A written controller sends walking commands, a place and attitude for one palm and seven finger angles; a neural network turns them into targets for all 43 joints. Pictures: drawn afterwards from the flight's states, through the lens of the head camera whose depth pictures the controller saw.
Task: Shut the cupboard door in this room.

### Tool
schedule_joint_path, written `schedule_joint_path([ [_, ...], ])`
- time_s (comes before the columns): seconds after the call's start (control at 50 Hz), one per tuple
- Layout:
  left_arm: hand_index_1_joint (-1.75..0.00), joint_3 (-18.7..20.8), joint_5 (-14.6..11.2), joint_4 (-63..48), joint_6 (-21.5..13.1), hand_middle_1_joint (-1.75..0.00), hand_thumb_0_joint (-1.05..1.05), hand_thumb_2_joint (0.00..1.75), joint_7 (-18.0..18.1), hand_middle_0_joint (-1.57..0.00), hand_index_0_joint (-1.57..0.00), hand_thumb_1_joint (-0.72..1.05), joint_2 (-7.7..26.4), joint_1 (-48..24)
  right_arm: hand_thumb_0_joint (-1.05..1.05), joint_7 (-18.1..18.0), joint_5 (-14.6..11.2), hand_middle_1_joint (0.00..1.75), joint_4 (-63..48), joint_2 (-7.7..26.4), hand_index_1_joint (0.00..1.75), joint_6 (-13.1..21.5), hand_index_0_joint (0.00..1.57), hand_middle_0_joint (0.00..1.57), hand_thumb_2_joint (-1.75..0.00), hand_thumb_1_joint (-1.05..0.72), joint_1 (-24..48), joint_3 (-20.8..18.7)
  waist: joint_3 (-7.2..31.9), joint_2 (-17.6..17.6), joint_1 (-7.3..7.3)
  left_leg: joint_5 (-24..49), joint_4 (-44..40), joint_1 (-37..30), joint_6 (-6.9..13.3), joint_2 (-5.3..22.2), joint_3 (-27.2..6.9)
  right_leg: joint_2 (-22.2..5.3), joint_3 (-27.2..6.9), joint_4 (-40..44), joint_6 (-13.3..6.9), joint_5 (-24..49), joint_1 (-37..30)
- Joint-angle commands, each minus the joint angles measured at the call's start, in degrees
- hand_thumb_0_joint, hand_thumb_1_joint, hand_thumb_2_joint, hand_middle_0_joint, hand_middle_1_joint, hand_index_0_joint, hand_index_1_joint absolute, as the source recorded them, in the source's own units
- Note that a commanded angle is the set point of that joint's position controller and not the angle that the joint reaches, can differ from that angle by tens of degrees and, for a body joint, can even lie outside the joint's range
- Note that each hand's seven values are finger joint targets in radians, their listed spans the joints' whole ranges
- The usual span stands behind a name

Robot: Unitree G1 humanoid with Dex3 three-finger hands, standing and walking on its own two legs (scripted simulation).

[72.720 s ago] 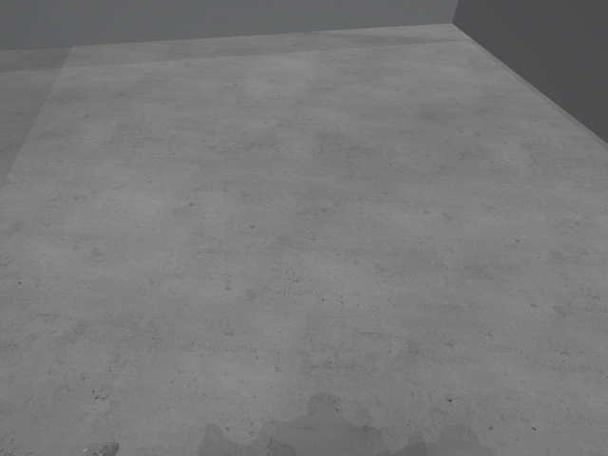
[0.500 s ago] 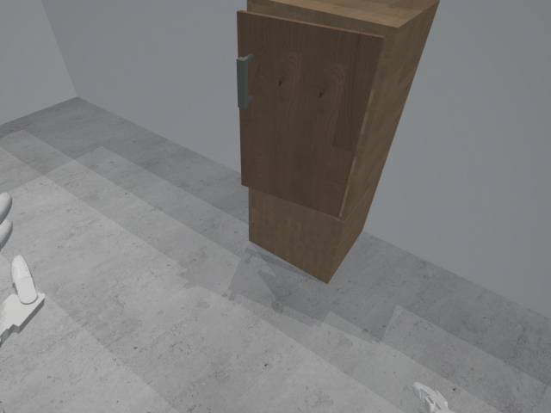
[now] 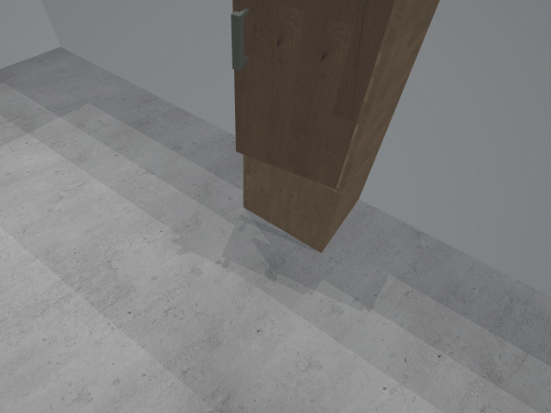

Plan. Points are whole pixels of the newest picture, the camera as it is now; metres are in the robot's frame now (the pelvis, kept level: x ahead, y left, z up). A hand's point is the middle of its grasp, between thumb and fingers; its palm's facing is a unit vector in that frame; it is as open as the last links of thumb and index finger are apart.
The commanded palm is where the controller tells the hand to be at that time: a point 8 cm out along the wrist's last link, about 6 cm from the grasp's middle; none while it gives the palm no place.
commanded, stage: let the arm hang, fingers relaxed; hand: left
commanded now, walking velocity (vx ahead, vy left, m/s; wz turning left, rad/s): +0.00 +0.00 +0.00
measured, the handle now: (241, 39) +0.96 +0.15 +0.08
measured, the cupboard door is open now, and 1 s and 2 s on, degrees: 9 9 9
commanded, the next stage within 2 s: look to check the result in 0.66 s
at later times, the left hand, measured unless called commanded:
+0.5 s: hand out of the picture +0.03 +0.17 -0.17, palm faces -0.01 -0.98 -0.22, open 7.4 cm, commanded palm none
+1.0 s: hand out of the picture +0.01 +0.16 -0.17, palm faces +0.00 -0.98 -0.21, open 7.4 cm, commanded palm none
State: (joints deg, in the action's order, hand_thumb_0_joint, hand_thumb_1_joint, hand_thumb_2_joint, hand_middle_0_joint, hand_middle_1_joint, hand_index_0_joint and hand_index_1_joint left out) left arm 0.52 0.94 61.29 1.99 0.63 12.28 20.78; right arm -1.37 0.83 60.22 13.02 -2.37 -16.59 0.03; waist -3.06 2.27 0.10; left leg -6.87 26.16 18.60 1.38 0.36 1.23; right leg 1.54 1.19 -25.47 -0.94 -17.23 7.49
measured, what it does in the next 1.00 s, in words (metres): stands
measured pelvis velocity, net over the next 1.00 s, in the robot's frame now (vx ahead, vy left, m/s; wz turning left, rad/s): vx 0.03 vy -0.02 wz -0.03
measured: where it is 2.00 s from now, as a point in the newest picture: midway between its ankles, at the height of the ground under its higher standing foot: outside the picture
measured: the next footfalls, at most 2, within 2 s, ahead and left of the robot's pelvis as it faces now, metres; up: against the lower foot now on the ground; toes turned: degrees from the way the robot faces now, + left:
none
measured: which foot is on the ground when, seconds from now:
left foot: down 0.00-1.00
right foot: down 0.00-1.00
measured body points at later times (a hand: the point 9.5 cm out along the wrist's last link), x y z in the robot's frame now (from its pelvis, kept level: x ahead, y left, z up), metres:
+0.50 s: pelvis +0.01 -0.01 +0.00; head +0.00 -0.01 +0.45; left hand +0.03 +0.23 -0.15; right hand +0.03 -0.25 -0.16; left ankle +0.08 +0.10 -0.74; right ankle -0.04 -0.11 -0.74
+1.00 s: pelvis +0.03 -0.02 +0.00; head +0.05 -0.02 +0.45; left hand +0.01 +0.21 -0.15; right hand +0.03 -0.25 -0.16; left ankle +0.08 +0.10 -0.74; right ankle -0.04 -0.11 -0.74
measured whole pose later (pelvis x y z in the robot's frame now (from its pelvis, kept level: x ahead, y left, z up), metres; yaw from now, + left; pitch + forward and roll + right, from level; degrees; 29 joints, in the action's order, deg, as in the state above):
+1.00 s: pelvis +0.03 -0.02 +0.00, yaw -2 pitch -1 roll +0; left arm 0.3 0.6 66.3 -0.1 2.3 9.3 18.2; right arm -2.3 0.4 65.1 9.6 -1.0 -14.6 0.1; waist -2.7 0.0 -0.3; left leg -8.6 22.9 12.8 0.1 0.9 2.7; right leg 1.9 -0.5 -20.7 -1.9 -17.6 1.6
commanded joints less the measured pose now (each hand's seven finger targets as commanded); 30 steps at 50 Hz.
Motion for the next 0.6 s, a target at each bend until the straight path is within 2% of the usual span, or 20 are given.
schedule_joint_path([
  [0.0, -0.3, 1.4, -0.2, 0.1, -2.4, -0.3, 0.0, 0.9, 0.4, -0.2, -0.2, 0.9, 7.1, 0.5, 0.0, -0.7, -0.1, 0.3, -1.9, 8.3, 0.3, 2.3, 0.2, 0.2, -0.9, -0.9, 0.8, -2.3, 1.1, -5.0, -0.69, -7.6, -7.5, -8.3, 1.1, 6.1, -8.2, -5.4, -6.4, 8.2, -3.0, 0.2, 5.9],
  [0.04, -0.3, 1.2, -0.3, 1.6, -2.4, -0.3, 0.0, 0.9, 0.5, -0.2, -0.2, 0.9, 6.7, 1.3, 0.0, -0.8, -0.2, 0.3, -0.8, 8.0, 0.3, 2.1, 0.2, 0.2, -0.9, -0.9, 0.0, -2.4, 0.4, -3.7, -0.81, -8.2, -7.6, -9.0, 1.1, 6.0, -7.7, -5.6, -6.6, 8.9, -3.1, -1.2, 6.8],
  [0.1, -0.3, 1.0, -0.3, 2.7, -2.7, -0.3, 0.0, 0.9, 0.8, -0.2, -0.2, 0.9, 6.6, 1.7, 0.0, -0.8, -0.2, 0.3, 0.4, 7.3, 0.3, 2.1, 0.2, 0.2, -0.9, -0.9, -0.9, -2.3, 0.2, -0.5, -1.0, -4.6, -6.2, -10.3, 1.0, 5.8, -6.4, -6.1, -6.8, 9.7, -3.2, -0.5, 7.0],
  [0.24, -0.3, 0.9, -0.2, 3.5, -2.5, -0.3, 0.0, 0.9, 1.2, -0.2, -0.2, 0.9, 6.2, 1.1, 0.0, -0.7, -0.1, 0.3, 2.0, 6.5, 0.3, 1.8, 0.2, 0.2, -0.9, -0.9, -0.9, -2.3, -3.7, -0.3, -1.12, -5.9, -7.0, -9.8, 0.8, 5.7, -5.9, -5.8, -7.0, 10.0, -2.9, -2.8, 9.4],
  [0.34, -0.3, 1.0, -0.2, 3.0, -2.5, -0.3, 0.0, 0.9, 1.3, -0.2, -0.2, 0.9, 5.8, 0.4, 0.0, -0.5, 0.1, 0.3, 2.0, 5.6, 0.3, 2.0, 0.2, 0.2, -0.9, -0.9, 0.0, -2.1, -4.1, -1.1, -0.77, -4.8, -7.3, -9.3, 0.7, 5.6, -5.5, -6.0, -7.0, 9.7, -2.6, -0.9, 8.8],
  [0.48, -0.3, 1.0, -0.2, 2.2, -2.7, -0.3, 0.0, 0.9, 1.4, -0.2, -0.2, 0.9, 5.0, -1.0, 0.0, -0.6, 0.1, 0.3, 1.9, 4.1, 0.3, 2.4, 0.2, 0.2, -0.9, -0.9, 0.5, -1.6, -2.4, -1.6, -0.64, 1.3, -6.2, -9.9, 0.5, 5.7, -5.0, -6.4, -6.7, 9.4, -2.1, 5.2, 6.2],
  [0.58, -0.3, 0.9, -0.3, 2.1, -2.8, -0.3, 0.0, 0.9, 1.4, -0.2, -0.2, 0.9, 4.2, -1.3, 0.0, -0.7, 0.2, 0.3, 2.0, 3.8, 0.3, 2.5, 0.2, 0.2, -0.9, -0.9, 0.6, -1.4, -2.0, -2.4, -0.72, 2.8, -5.7, -10.4, 0.3, 5.7, -4.6, -6.4, -6.9, 9.8, -2.0, 6.9, 5.4],
])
